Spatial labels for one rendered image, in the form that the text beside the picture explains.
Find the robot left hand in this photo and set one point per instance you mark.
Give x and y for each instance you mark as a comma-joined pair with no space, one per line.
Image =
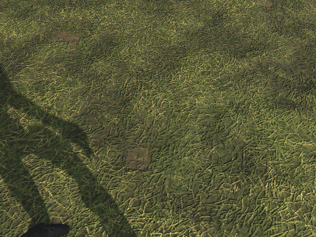
47,230

